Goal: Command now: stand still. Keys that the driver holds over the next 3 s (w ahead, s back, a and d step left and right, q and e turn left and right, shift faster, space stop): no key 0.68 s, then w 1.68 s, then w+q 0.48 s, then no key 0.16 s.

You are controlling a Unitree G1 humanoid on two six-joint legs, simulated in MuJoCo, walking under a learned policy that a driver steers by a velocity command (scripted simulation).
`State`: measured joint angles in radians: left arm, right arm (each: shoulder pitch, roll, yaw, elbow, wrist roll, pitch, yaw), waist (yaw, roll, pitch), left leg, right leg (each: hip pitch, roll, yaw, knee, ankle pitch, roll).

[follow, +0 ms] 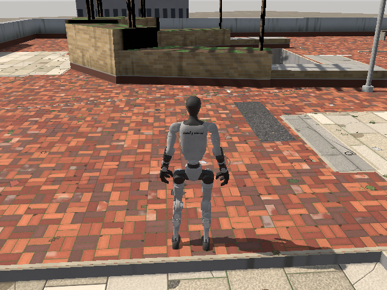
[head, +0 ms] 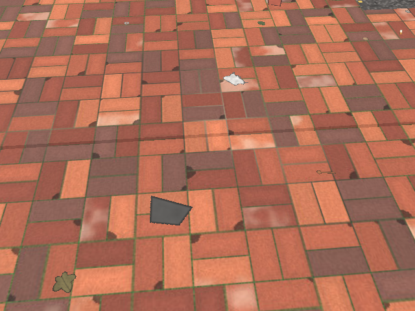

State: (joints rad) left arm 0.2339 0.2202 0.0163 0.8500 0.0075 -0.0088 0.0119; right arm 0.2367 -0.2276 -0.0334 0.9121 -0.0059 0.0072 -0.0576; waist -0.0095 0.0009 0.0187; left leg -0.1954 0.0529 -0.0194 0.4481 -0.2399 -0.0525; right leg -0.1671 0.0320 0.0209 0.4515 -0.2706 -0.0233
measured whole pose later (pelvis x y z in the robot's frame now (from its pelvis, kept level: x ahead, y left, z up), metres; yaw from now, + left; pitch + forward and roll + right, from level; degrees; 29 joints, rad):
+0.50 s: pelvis +0.00 +0.01 +0.00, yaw +0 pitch -1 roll +0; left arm 0.27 0.22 0.01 1.03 0.00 0.00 0.03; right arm 0.27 -0.20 -0.01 1.07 0.00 0.01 -0.06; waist -0.01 0.00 0.02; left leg -0.19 0.05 -0.02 0.42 -0.22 -0.04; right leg -0.16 0.02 0.02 0.42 -0.25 -0.01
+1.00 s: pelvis +0.05 +0.05 -0.01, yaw +0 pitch +1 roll +0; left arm 0.36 0.25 0.02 1.04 -0.04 -0.04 0.02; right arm 0.39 -0.20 -0.02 1.08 0.01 -0.10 0.00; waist -0.03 -0.04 -0.04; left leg -0.21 -0.02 0.05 0.52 -0.34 0.06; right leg -0.30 0.00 0.05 0.88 -0.43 -0.06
